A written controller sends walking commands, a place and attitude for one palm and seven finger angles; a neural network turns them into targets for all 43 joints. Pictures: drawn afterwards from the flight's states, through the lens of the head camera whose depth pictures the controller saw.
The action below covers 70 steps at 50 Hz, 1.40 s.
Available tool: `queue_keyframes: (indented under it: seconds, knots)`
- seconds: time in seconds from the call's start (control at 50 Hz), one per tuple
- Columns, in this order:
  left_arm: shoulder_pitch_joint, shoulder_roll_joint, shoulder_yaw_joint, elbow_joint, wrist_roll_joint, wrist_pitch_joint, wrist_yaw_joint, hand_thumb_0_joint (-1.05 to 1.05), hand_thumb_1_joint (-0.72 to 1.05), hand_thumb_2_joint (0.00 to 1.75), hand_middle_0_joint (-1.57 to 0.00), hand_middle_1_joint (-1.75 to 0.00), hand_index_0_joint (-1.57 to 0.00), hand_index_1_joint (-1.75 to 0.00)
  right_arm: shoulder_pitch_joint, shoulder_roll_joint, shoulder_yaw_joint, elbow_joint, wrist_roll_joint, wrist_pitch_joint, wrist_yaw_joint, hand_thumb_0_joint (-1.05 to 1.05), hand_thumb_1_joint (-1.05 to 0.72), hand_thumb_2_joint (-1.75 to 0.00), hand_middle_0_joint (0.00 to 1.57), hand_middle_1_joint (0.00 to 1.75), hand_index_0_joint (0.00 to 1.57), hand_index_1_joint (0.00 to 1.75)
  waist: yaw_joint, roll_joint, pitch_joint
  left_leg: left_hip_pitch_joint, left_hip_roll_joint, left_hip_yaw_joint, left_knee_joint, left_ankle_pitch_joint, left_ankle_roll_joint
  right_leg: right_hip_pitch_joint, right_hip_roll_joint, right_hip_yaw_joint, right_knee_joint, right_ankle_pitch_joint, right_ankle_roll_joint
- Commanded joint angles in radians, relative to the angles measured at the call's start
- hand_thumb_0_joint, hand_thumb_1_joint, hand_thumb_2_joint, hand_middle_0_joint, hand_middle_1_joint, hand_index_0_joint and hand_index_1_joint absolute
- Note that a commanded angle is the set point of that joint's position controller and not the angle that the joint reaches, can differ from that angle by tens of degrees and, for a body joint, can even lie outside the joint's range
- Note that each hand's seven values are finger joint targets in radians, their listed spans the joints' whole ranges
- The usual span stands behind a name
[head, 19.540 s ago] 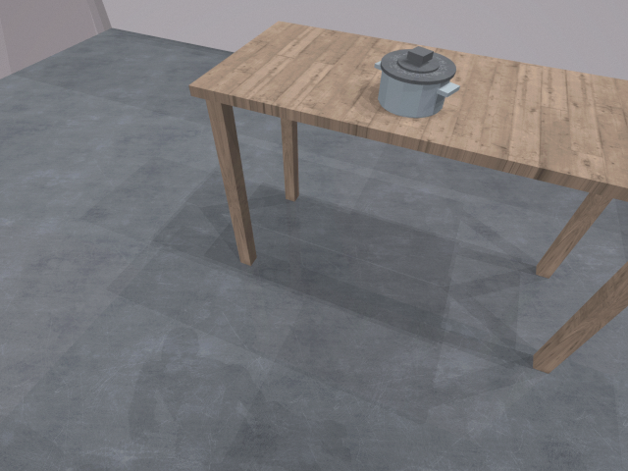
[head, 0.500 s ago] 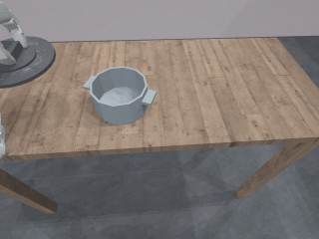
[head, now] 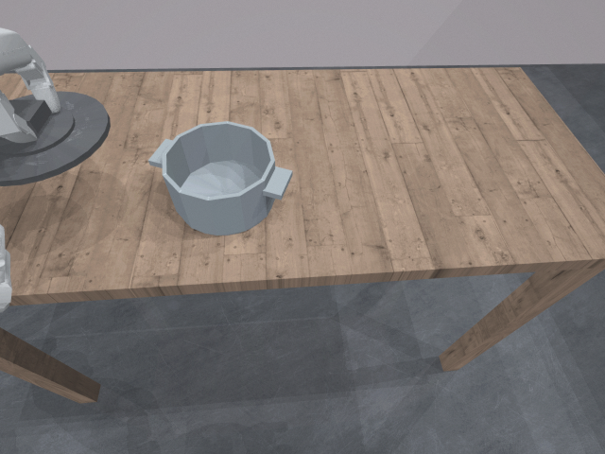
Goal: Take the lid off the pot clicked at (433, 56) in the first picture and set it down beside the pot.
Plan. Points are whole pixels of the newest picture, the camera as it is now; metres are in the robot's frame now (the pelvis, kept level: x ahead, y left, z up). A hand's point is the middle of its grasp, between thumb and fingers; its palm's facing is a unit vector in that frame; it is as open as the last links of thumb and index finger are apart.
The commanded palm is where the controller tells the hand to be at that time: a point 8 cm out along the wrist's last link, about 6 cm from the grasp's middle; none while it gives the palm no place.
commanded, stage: lower the lid onto the table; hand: left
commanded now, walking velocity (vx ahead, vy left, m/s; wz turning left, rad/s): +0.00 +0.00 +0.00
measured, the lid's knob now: (23, 116) +0.50 +0.31 +0.18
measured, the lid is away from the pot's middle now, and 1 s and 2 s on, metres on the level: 0.22 0.23 0.23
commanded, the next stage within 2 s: open the fingers wide in 1.86 s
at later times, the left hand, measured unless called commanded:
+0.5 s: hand (16, 137) +0.47 +0.32 +0.16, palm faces -0.43 -0.14 -0.89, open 7.8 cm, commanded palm +0.51 +0.32 +0.23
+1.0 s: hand (25, 159) +0.47 +0.32 +0.13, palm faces -0.47 -0.14 -0.87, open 7.8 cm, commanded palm +0.51 +0.32 +0.20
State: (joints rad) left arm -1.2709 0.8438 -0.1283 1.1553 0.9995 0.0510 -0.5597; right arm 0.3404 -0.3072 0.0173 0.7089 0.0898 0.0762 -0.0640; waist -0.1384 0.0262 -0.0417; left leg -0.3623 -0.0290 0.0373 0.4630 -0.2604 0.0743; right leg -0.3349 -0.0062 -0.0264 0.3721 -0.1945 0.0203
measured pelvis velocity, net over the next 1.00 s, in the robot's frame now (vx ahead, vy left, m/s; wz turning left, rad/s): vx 0.00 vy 0.02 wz -0.01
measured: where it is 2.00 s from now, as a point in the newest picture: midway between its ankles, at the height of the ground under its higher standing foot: outside the picture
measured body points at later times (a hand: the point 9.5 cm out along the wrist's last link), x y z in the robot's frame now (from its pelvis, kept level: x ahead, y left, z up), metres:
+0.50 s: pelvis +0.00 +0.01 +0.00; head +0.07 +0.02 +0.44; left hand +0.49 +0.32 +0.21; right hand +0.01 -0.28 -0.12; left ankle -0.03 +0.07 -0.74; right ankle -0.01 -0.14 -0.74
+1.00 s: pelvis +0.00 +0.02 -0.01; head +0.07 +0.03 +0.44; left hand +0.49 +0.32 +0.18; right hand -0.01 -0.27 -0.12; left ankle -0.03 +0.07 -0.74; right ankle -0.01 -0.14 -0.74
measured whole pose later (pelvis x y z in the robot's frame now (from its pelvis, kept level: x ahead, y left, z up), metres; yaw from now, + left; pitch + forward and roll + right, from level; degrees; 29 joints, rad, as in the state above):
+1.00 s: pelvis +0.00 +0.02 -0.01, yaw -1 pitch +12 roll -3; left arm -1.18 0.85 -0.10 1.23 0.99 -0.07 -0.50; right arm 0.37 -0.29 0.02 0.71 0.09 0.11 -0.07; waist -0.15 0.02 -0.07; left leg -0.47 -0.03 0.05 0.56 -0.30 0.09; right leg -0.43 -0.01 -0.02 0.45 -0.22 0.03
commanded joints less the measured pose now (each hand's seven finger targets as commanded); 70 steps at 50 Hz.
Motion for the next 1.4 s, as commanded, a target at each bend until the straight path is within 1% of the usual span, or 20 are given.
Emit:
queue_keyframes:
  seconds: [0.0, 0.04, 0.1, 0.14, 0.16, 0.26, 0.34, 0.38, 0.44, 0.48, 0.58, 0.68, 0.72, 0.76, 1.02, 1.1, 1.14, 1.22, 1.32, 1.38]
  knots:
    - [-0.601, 0.283, 0.049, -0.234, 0.005, -0.002, 0.065, 0.0, 0.62, 0.97, -0.9, -1.09, -0.84, -1.07, 0.073, -0.177, -0.056, -0.066, -0.005, -0.013, -0.012, 0.0, -0.9, -0.9, 0.2, 0.3, 0.2, 0.3, -0.005, 0.134, -0.43, 0.326, 0.016, -0.07, 0.02, 0.538, 0.009, 0.051, 0.05, -0.015, 0.009, 0.3, -0.051]
    - [-0.592, 0.247, 0.028, -0.245, -0.009, -0.006, 0.066, 0.0, 0.62, 0.97, -0.9, -1.09, -0.84, -1.07, 0.077, -0.182, -0.059, -0.064, -0.001, -0.012, -0.012, 0.0, -0.9, -0.9, 0.2, 0.3, 0.2, 0.3, -0.006, 0.177, -0.427, 0.358, 0.025, -0.076, 0.025, 0.606, -0.004, 0.02, 0.047, -0.021, 0.007, 0.306, -0.057]
    - [-0.604, 0.316, 0.081, -0.256, 0.005, -0.015, 0.071, 0.0, 0.62, 0.97, -0.9, -1.09, -0.84, -1.07, 0.08, -0.18, -0.059, -0.065, -0.009, -0.009, -0.011, 0.0, -0.9, -0.9, 0.2, 0.3, 0.2, 0.3, -0.002, 0.123, -0.469, 0.338, 0.018, -0.071, 0.03, 0.56, 0.01, 0.06, 0.051, -0.01, 0.016, 0.314, -0.048]
    - [-0.586, 0.261, 0.044, -0.261, -0.014, -0.022, 0.071, 0.0, 0.62, 0.97, -0.9, -1.09, -0.84, -1.07, 0.082, -0.18, -0.062, -0.066, -0.004, -0.008, -0.013, 0.0, -0.9, -0.9, 0.2, 0.3, 0.2, 0.3, -0.008, 0.164, -0.468, 0.367, 0.023, -0.077, 0.038, 0.646, -0.003, 0.034, 0.049, -0.017, 0.018, 0.339, -0.054]
    - [-0.592, 0.321, 0.1, -0.287, -0.002, -0.027, 0.076, 0.0, 0.62, 0.97, -0.9, -1.09, -0.84, -1.07, 0.081, -0.179, -0.065, -0.064, -0.013, -0.01, -0.008, 0.0, -0.9, -0.9, 0.2, 0.3, 0.2, 0.3, 0.004, 0.152, -0.486, 0.372, 0.023, -0.081, 0.047, 0.635, 0.003, 0.043, 0.052, -0.01, 0.023, 0.333, -0.048]
    - [-0.513, 0.318, 0.084, -0.169, -0.003, -0.032, 0.078, 0.0, 0.62, 0.97, -0.9, -1.09, -0.84, -1.07, 0.084, -0.183, -0.055, -0.059, -0.006, 0.008, -0.01, 0.0, -0.9, -0.9, 0.2, 0.3, 0.2, 0.3, -0.003, 0.075, -0.419, 0.274, 0.015, -0.06, 0.044, 0.56, 0.011, 0.058, 0.051, -0.009, 0.032, 0.345, -0.045]
    - [-0.559, 0.305, 0.063, -0.222, -0.005, -0.048, 0.087, 0.0, 0.62, 0.97, -0.9, -1.09, -0.84, -1.07, 0.088, -0.182, -0.058, -0.063, -0.003, 0.007, -0.017, 0.0, -0.9, -0.9, 0.2, 0.3, 0.2, 0.3, -0.01, 0.196, -0.458, 0.346, 0.023, -0.073, 0.054, 0.629, -0.003, 0.008, 0.052, -0.014, 0.029, 0.324, -0.053]
    - [-0.574, 0.367, 0.114, -0.245, 0.001, -0.058, 0.092, 0.0, 0.62, 0.97, -0.9, -1.09, -0.84, -1.07, 0.093, -0.182, -0.056, -0.062, -0.009, 0.007, -0.017, 0.0, -0.9, -0.9, 0.2, 0.3, 0.2, 0.3, -0.005, 0.168, -0.494, 0.344, 0.02, -0.074, 0.059, 0.611, 0.007, 0.034, 0.055, -0.004, 0.036, 0.327, -0.046]
    - [-0.537, 0.254, 0.039, -0.195, -0.018, -0.06, 0.087, 0.0, 0.62, 0.97, -0.9, -1.09, -0.84, -1.07, 0.103, -0.179, -0.064, -0.054, -0.004, 0.002, -0.02, 0.0, -0.9, -0.9, 0.2, 0.3, 0.2, 0.3, -0.021, 0.195, -0.45, 0.366, 0.029, -0.081, 0.066, 0.642, -0.007, -0.043, 0.056, -0.021, 0.031, 0.295, -0.05]
    - [-0.517, 0.302, 0.074, -0.148, -0.013, -0.061, 0.087, 0.0, 0.62, 0.97, -0.9, -1.09, -0.84, -1.07, 0.113, -0.186, -0.058, -0.04, -0.006, 0.006, -0.019, 0.0, -0.9, -0.9, 0.2, 0.3, 0.2, 0.3, -0.02, 0.108, -0.42, 0.303, 0.022, -0.071, 0.062, 0.536, 0.008, -0.021, 0.06, -0.016, 0.034, 0.277, -0.044]
    - [-0.578, 0.343, 0.104, -0.252, -0.006, -0.09, 0.1, 0.0, 0.62, 0.97, -0.9, -1.09, -0.84, -1.07, 0.116, -0.183, -0.062, -0.048, -0.011, 0.004, -0.023, 0.0, -0.9, -0.9, 0.2, 0.3, 0.2, 0.3, -0.009, 0.202, -0.502, 0.376, 0.028, -0.094, 0.079, 0.658, -0.009, -0.031, 0.064, -0.015, 0.049, 0.294, -0.05]
    - [-0.507, 0.337, 0.112, -0.198, -0.017, -0.098, 0.099, 0.0, 0.62, 0.97, -0.9, -1.09, -0.84, -1.07, 0.117, -0.186, -0.063, -0.047, -0.01, 0.014, -0.017, 0.0, -0.9, -0.9, 0.2, 0.3, 0.2, 0.3, -0.007, 0.149, -0.46, 0.329, 0.026, -0.09, 0.079, 0.625, -0.007, -0.038, 0.062, -0.017, 0.053, 0.289, -0.048]
    - [-0.501, 0.266, 0.056, -0.155, -0.018, -0.09, 0.098, 0.0, 0.62, 0.97, -0.9, -1.09, -0.84, -1.07, 0.12, -0.184, -0.065, -0.042, -0.006, 0.015, -0.016, 0.0, -0.9, -0.9, 0.2, 0.3, 0.2, 0.3, -0.019, 0.151, -0.417, 0.315, 0.027, -0.089, 0.077, 0.571, -0.008, -0.084, 0.065, -0.023, 0.048, 0.249, -0.048]
    - [-0.53, 0.338, 0.112, -0.224, -0.009, -0.105, 0.106, 0.0, 0.62, 0.97, -0.9, -1.09, -0.84, -1.07, 0.124, -0.188, -0.066, -0.046, -0.014, 0.018, -0.017, 0.0, -0.9, -0.9, 0.2, 0.3, 0.2, 0.3, -0.005, 0.184, -0.475, 0.346, 0.03, -0.097, 0.088, 0.62, -0.017, -0.066, 0.064, -0.019, 0.059, 0.26, -0.05]
    - [-0.521, 0.26, 0.055, -0.167, -0.019, -0.129, 0.114, 0.0, 0.62, 0.97, -0.9, -1.09, -0.84, -1.07, 0.142, -0.185, -0.065, -0.033, -0.006, 0.018, -0.028, 0.0, -0.9, -0.9, 0.2, 0.3, 0.2, 0.3, -0.028, 0.182, -0.439, 0.329, 0.033, -0.101, 0.1, 0.527, -0.023, -0.157, 0.072, -0.026, 0.072, 0.187, -0.05]
    - [-0.506, 0.304, 0.099, -0.174, -0.02, -0.142, 0.126, 0.0, 0.62, 0.97, -0.9, -1.09, -0.84, -1.07, 0.151, -0.184, -0.064, -0.035, -0.012, 0.014, -0.032, 0.0, -0.9, -0.9, 0.2, 0.3, 0.2, 0.3, -0.019, 0.171, -0.48, 0.33, 0.032, -0.101, 0.113, 0.567, -0.023, -0.134, 0.072, -0.021, 0.085, 0.212, -0.049]
    - [-0.478, 0.242, 0.053, -0.142, -0.03, -0.142, 0.124, 0.0, 0.62, 0.97, -0.9, -1.09, -0.84, -1.07, 0.152, -0.185, -0.064, -0.033, -0.006, 0.012, -0.035, 0.0, -0.9, -0.9, 0.2, 0.3, 0.2, 0.3, -0.027, 0.165, -0.439, 0.313, 0.036, -0.098, 0.105, 0.555, -0.027, -0.164, 0.071, -0.029, 0.083, 0.203, -0.053]
    - [-0.473, 0.278, 0.062, -0.086, -0.01, -0.134, 0.139, 0.0, 0.62, 0.97, -0.9, -1.09, -0.84, -1.07, 0.162, -0.19, -0.054, -0.024, -0.002, 0.012, -0.038, 0.0, -0.9, -0.9, 0.2, 0.3, 0.2, 0.3, -0.03, 0.131, -0.396, 0.226, 0.024, -0.082, 0.101, 0.39, -0.009, -0.154, 0.075, -0.024, 0.092, 0.16, -0.052]
    - [-0.526, 0.33, 0.108, -0.183, -0.004, -0.153, 0.156, 0.0, 0.62, 0.97, -0.9, -1.09, -0.84, -1.07, 0.175, -0.185, -0.058, -0.03, -0.007, 0.003, -0.05, 0.0, -0.9, -0.9, 0.2, 0.3, 0.2, 0.3, -0.025, 0.224, -0.497, 0.324, 0.037, -0.102, 0.127, 0.541, -0.03, -0.165, 0.075, -0.021, 0.105, 0.19, -0.053]
    - [-0.466, 0.306, 0.093, -0.107, -0.016, -0.146, 0.153, 0.0, 0.62, 0.97, -0.9, -1.09, -0.84, -1.07, 0.187, -0.188, -0.055, -0.021, -0.006, 0.005, -0.05, 0.0, -0.9, -0.9, 0.2, 0.3, 0.2, 0.3, -0.034, 0.157, -0.457, 0.267, 0.032, -0.088, 0.132, 0.505, -0.018, -0.164, 0.078, -0.022, 0.108, 0.2, -0.047]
